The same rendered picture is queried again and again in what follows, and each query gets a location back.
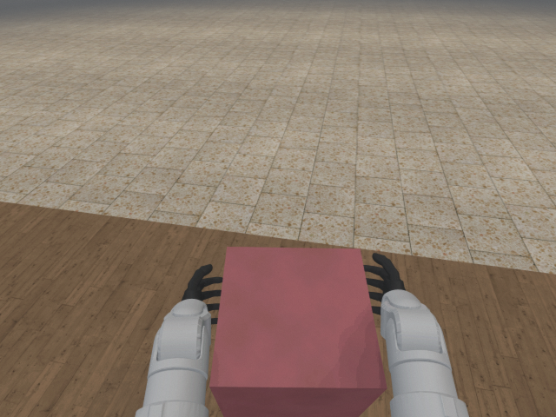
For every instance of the right robot forearm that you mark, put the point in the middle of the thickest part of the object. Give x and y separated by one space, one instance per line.
418 360

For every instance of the robot right hand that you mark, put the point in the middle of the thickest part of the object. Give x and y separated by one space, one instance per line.
388 273

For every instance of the left robot forearm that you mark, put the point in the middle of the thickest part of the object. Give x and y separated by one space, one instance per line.
179 363

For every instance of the robot left hand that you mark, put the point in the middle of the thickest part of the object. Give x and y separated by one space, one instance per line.
196 285

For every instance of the carton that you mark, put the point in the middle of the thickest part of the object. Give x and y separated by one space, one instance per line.
295 335

